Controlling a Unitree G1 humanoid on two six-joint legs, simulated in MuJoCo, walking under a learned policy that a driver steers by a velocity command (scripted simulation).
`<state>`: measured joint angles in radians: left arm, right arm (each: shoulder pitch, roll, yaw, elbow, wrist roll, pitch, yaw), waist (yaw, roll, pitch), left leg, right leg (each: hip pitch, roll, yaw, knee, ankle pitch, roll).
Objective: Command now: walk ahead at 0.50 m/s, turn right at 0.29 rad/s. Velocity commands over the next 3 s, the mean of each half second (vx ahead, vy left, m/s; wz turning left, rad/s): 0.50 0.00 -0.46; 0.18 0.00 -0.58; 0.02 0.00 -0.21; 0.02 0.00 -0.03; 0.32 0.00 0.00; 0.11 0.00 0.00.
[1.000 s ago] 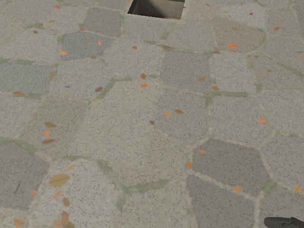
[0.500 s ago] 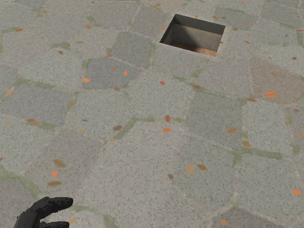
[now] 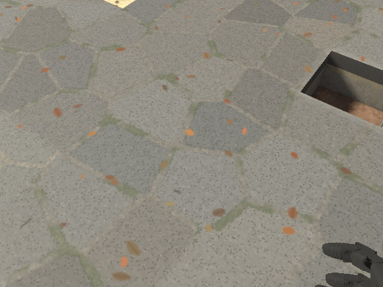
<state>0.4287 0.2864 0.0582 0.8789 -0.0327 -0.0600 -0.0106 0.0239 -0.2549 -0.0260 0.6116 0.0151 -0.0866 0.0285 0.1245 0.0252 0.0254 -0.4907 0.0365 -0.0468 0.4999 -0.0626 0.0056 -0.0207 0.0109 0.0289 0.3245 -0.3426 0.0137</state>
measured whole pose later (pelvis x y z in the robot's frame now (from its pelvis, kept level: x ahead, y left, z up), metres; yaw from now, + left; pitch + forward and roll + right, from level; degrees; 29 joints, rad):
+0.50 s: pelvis +0.25 -0.02 -0.01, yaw -17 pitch +2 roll +2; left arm 0.07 0.27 0.05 0.66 -0.02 -0.02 -0.06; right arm 0.33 -0.30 -0.09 0.84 0.02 -0.06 -0.01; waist -0.08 -0.03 0.04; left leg 0.10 0.03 0.27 0.29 -0.39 -0.05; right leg -0.59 -0.06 -0.04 0.64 -0.11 -0.06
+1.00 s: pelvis +0.41 -0.08 +0.00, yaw -35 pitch +3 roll +0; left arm 0.20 0.32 0.08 0.66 -0.02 0.04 0.03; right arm 0.09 -0.29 -0.05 0.71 0.00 -0.03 -0.01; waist 0.03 0.01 0.02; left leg -0.43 -0.03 -0.11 0.57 -0.19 -0.07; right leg -0.30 0.14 0.20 0.55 -0.27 -0.05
